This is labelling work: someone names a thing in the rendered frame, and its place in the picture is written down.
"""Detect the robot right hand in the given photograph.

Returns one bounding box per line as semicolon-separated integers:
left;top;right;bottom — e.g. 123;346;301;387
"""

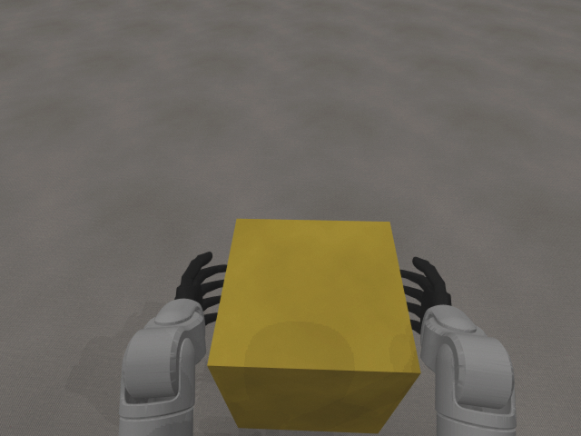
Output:
400;257;452;334

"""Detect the carton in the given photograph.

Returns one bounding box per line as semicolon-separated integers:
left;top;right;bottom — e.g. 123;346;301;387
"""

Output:
207;219;421;433

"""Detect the robot left hand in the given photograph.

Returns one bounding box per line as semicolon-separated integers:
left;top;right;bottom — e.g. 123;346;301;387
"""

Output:
174;252;227;326

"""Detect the left robot forearm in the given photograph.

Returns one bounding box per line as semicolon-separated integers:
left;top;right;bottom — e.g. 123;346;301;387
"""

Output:
118;299;206;436

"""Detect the right robot forearm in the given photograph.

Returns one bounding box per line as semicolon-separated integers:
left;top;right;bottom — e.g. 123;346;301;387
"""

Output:
420;305;517;436

